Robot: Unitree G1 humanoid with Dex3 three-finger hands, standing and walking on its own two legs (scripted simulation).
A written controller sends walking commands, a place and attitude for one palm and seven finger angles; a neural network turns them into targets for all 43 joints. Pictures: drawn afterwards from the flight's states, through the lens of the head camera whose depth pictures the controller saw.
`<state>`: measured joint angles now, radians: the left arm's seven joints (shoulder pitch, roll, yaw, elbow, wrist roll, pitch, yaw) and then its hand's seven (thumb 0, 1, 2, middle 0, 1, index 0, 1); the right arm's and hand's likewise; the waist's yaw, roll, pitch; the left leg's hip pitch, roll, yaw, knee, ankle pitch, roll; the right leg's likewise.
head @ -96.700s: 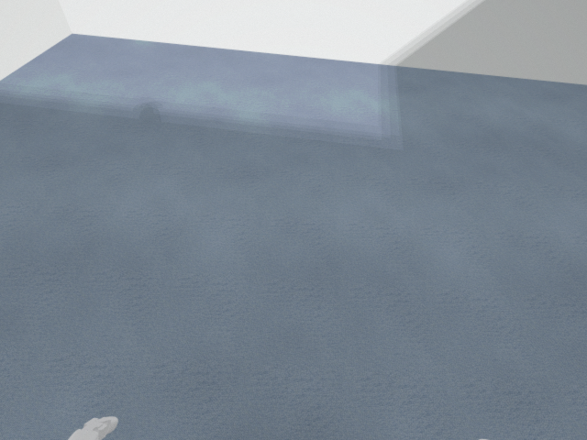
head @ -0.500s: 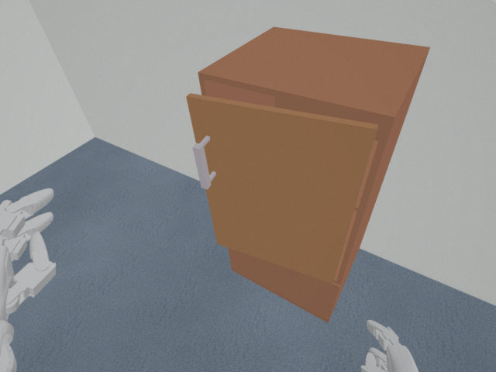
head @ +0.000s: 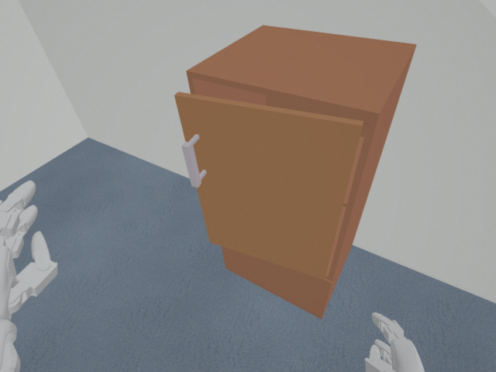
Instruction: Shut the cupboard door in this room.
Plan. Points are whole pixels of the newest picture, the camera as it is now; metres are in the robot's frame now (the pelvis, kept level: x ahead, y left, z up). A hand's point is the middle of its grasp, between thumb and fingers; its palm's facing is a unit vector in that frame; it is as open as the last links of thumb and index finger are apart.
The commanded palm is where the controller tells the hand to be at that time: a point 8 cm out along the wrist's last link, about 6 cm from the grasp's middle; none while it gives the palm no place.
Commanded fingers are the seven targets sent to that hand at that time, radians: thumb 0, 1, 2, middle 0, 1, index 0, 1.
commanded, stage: step back with the hand held close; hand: left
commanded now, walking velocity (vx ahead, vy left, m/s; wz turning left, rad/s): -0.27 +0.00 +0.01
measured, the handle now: (195, 161) +0.62 +0.22 -0.02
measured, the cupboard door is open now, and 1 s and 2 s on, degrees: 8 8 8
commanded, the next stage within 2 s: stop stepping back and stand still in 1.26 s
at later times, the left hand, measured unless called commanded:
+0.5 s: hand (10, 295) +0.16 +0.30 +0.15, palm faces +0.38 -0.78 -0.49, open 7.4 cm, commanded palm +0.10 +0.33 +0.17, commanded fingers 0.00 0.90 0.90 -0.20 -0.30 -0.20 -0.30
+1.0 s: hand out of the picture +0.08 +0.30 +0.16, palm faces +0.45 -0.79 -0.41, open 7.4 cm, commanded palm +0.00 +0.34 +0.17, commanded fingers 0.00 0.90 0.90 -0.20 -0.30 -0.20 -0.30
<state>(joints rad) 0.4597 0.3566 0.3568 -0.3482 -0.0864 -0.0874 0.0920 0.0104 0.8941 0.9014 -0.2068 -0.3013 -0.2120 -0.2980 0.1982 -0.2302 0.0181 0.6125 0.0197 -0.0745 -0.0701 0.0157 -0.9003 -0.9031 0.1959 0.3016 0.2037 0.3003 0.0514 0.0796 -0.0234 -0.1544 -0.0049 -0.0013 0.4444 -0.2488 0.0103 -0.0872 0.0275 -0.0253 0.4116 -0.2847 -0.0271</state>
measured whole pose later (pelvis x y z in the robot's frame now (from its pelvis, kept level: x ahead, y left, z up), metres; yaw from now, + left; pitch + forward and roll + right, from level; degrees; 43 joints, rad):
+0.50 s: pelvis -0.05 +0.04 -0.01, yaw -1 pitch +1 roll -1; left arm 0.56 0.44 0.41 -0.43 -0.08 -0.14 0.13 0.01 0.89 0.90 -0.21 -0.30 -0.21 -0.30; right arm 0.19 -0.23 0.00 0.54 0.02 0.04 -0.09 0.01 -0.90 -0.90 0.20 0.30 0.20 0.30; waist -0.01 0.04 -0.03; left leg -0.34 -0.03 0.03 0.51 -0.20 0.06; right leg -0.28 0.00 0.00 0.49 -0.23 0.02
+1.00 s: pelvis -0.13 +0.03 -0.02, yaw +2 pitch +0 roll -2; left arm 0.50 0.43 0.41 -0.50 -0.04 -0.24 0.18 0.01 0.89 0.90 -0.21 -0.30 -0.21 -0.30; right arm 0.24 -0.23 -0.01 0.61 0.00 -0.04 -0.07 0.02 -0.90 -0.90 0.20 0.30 0.21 0.30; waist -0.03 0.00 0.00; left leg -0.50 -0.01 0.01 0.64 -0.25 0.04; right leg -0.41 0.01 -0.04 0.56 -0.19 0.01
